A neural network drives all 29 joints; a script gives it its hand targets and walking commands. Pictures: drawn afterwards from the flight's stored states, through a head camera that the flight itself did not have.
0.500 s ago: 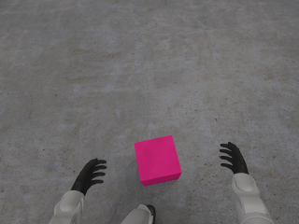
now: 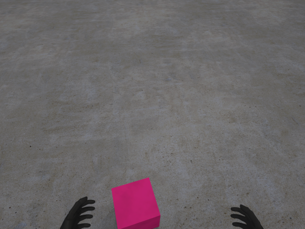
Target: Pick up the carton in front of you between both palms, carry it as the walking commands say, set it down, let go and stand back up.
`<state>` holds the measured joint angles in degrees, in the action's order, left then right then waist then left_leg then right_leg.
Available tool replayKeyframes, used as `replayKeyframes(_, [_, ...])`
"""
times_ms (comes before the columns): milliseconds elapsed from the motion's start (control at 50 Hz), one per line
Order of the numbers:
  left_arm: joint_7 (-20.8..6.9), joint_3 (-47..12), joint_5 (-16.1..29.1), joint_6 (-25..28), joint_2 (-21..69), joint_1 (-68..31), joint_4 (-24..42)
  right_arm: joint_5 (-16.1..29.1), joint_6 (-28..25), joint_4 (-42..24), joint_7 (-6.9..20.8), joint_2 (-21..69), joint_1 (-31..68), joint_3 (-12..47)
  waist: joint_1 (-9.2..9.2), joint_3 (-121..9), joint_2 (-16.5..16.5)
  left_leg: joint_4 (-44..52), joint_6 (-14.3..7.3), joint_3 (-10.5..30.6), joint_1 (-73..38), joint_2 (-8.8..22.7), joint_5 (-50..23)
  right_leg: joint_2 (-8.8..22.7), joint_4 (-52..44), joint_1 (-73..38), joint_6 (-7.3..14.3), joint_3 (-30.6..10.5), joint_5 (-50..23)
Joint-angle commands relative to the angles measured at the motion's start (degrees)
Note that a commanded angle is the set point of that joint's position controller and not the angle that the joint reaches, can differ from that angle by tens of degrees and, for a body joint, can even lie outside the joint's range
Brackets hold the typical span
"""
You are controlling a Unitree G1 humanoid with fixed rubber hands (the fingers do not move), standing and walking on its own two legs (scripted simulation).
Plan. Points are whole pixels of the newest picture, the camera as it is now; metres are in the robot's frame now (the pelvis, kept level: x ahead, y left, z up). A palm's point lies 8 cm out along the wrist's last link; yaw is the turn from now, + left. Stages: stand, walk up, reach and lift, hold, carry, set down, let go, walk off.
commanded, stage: let go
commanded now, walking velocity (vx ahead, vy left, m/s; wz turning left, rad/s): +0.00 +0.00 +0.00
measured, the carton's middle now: (136, 208) +0.37 +0.12 -0.65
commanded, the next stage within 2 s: stand in 0.34 s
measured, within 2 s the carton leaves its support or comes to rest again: neither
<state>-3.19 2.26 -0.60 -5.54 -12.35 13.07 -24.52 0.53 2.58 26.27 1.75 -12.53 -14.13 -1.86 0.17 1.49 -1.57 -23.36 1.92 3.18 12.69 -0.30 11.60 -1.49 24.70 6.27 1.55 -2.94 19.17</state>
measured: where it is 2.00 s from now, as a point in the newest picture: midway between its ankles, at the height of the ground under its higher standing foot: outside the picture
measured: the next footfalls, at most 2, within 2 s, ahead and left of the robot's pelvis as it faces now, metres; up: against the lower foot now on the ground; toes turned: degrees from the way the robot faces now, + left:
none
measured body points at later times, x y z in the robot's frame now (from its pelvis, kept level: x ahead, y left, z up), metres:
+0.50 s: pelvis +0.00 +0.03 -0.01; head +0.00 +0.06 +0.44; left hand +0.11 +0.30 -0.11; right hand +0.11 -0.23 -0.10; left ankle +0.01 +0.15 -0.74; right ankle -0.07 -0.10 -0.74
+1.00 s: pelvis +0.04 +0.04 -0.03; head +0.04 +0.06 +0.42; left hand +0.05 +0.32 -0.15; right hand +0.15 -0.20 -0.14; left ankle +0.01 +0.15 -0.74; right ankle -0.07 -0.10 -0.74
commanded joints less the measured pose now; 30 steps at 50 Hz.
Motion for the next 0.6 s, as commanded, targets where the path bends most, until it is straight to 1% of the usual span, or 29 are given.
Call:
replayKeyframes(0, [1.7,2.2,-0.8,-1.9,-7.5,0.0,5.4,1.0,-1.5,-4.9,-0.6,-2.9,1.9,0.1,1.8,-6.6,-2.3,-3.4,-1.1,-4.3,-7.0,-5.8,-13.7,1.7,-1.9,3.6,-4.7,-0.8,-33.6])
replayKeyframes(40, [2.0,1.9,-0.7,-2.5,-7.2,-0.7,5.6,1.0,-1.2,-5.0,-0.8,-2.9,3.4,0.3,1.84,-4.5,-2.6,-3.4,-1.2,-4.5,-6.7,-5.8,-11.4,1.7,-2.3,5.6,-4.8,-0.7,-30.4])
replayKeyframes(100, [2.1,1.5,-0.5,-3.5,-7.3,-1.7,6.2,0.7,-0.4,-4.0,-0.9,-3.3,3.2,-0.2,1.21,-2.4,-1.9,-3.4,-0.9,-4.6,-7.5,-5.6,-9.1,1.4,-3.0,7.5,-4.1,-0.2,-25.5])
replayKeyframes(200, [2.4,1.0,-0.2,-5.4,-6.8,-2.8,7.9,0.0,1.2,-3.2,-0.6,-4.0,2.7,-1.3,0.01,-0.1,-0.4,-3.0,-0.6,-3.8,-10.7,-4.7,-7.8,0.6,-4.0,9.0,-3.1,1.1,-17.4])
replayKeyframes(320, [2.7,0.7,-0.1,-7.1,-5.9,-3.3,9.6,-0.3,2.3,-4.1,0.4,-4.9,3.9,-1.5,-0.64,0.9,1.3,-2.7,0.0,-2.2,-13.3,-3.5,-6.2,-0.3,-4.2,9.1,-2.0,2.3,-10.6])
replayKeyframes(340, [4.4,1.1,-2.9,0.7,-10.8,1.3,0.3,-2.7,-0.8,5.6,-2.0,-9.9,-6.8,-2.3,-1.41,2.3,-7.4,1.4,1.3,4.3,7.1,2.6,12.4,3.7,-2.0,6.0,-3.0,3.6,18.7])
replayKeyframes(360, [5.2,1.2,-3.2,3.5,-9.7,5.3,-0.4,-3.1,-2.0,5.9,-2.9,-12.1,-5.3,-3.2,0.8,5.4,-4.4,2.1,1.2,4.3,10.5,2.0,16.7,5.1,-2.3,7.3,-2.1,0.8,21.3])
replayKeyframes(400, [5.5,1.2,-3.0,6.5,-9.6,4.5,-2.0,-3.2,-4.4,6.3,-2.6,-9.5,-2.4,-2.5,0.76,3.4,0.0,0.8,0.8,4.3,13.0,0.7,11.5,6.5,-0.9,6.6,-1.3,-0.3,15.9])
replayKeyframes(420, [5.7,1.3,-2.6,7.4,-9.5,4.4,-2.8,-2.6,-5.2,6.9,-2.1,-8.0,-2.0,-2.1,1.1,0.5,2.5,0.2,0.1,4.7,12.4,0.5,8.9,6.4,0.4,5.0,-1.2,0.0,12.5])
replayKeyframes(440, [5.6,1.3,-2.3,8.0,-10.1,4.3,-3.5,-2.4,-5.8,7.4,-1.4,-7.3,-1.3,-1.9,1.3,-3.0,4.4,-0.5,-0.4,4.9,11.5,-0.1,6.7,6.6,1.1,3.9,-1.0,-0.3,10.7])
replayKeyframes(460, [5.6,1.3,-2.1,8.4,-10.6,4.1,-3.9,-2.3,-6.3,7.9,-1.0,-7.0,-1.1,-1.9,1.26,-4.4,4.4,-1.2,-0.9,5.2,11.2,-0.2,5.1,6.8,1.4,3.8,-0.9,-0.4,10.2])
replayKeyframes(480, [5.5,1.3,-1.9,8.6,-10.7,3.7,-4.4,-2.1,-6.6,8.4,-0.8,-6.8,-1.4,-1.8,0.99,-4.9,3.4,-2.0,-1.3,5.6,10.9,0.0,2.9,7.0,2.1,4.5,-1.0,-0.3,9.4])
replayKeyframes(500, [5.6,1.2,-1.9,8.8,-10.4,3.5,-4.9,-2.1,-6.7,9.1,-0.8,-7.0,-2.2,-1.8,0.83,-5.3,3.2,-3.3,-1.8,6.2,10.4,0.2,-1.1,6.8,3.1,4.6,-1.3,0.2,7.6])
replayKeyframes(540, [5.9,1.1,-1.7,8.8,-10.4,5.1,-6.4,-2.3,-6.7,10.6,-1.1,-7.6,-4.5,-1.7,1.04,-6.5,4.6,-5.8,-2.7,7.2,8.8,0.6,-10.4,6.1,5.1,4.6,-2.2,1.8,3.6])
replayKeyframes(580, [6.2,1.0,-1.2,8.5,-10.8,7.3,-7.9,-2.3,-6.5,11.7,-1.5,-8.2,-6.5,-1.6,1.2,-7.7,5.0,-7.8,-3.5,7.9,7.3,0.7,-17.5,5.5,6.5,4.5,-2.6,2.7,0.0])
